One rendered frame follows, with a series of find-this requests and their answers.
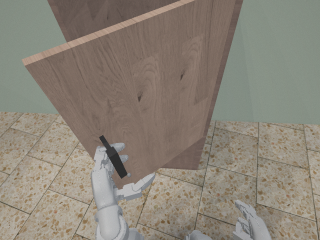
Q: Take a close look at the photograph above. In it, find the left robot thigh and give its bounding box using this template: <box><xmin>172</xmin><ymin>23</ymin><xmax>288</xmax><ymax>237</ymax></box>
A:
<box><xmin>127</xmin><ymin>230</ymin><xmax>144</xmax><ymax>240</ymax></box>

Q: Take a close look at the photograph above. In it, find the cupboard door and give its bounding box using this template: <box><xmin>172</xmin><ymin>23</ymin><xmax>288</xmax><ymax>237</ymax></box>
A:
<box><xmin>22</xmin><ymin>0</ymin><xmax>236</xmax><ymax>190</ymax></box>

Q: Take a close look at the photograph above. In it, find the robot left forearm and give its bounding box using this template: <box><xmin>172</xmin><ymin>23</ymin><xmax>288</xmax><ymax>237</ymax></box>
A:
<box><xmin>94</xmin><ymin>204</ymin><xmax>130</xmax><ymax>240</ymax></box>

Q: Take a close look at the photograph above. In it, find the right robot hand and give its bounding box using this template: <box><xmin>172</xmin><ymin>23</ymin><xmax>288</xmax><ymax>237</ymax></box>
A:
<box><xmin>232</xmin><ymin>200</ymin><xmax>272</xmax><ymax>240</ymax></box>

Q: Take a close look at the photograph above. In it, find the left robot hand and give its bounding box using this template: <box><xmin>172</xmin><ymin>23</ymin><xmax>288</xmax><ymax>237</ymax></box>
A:
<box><xmin>90</xmin><ymin>142</ymin><xmax>156</xmax><ymax>211</ymax></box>

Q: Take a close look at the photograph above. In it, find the handle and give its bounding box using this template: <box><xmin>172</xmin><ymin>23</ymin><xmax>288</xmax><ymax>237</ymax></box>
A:
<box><xmin>99</xmin><ymin>135</ymin><xmax>127</xmax><ymax>179</ymax></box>

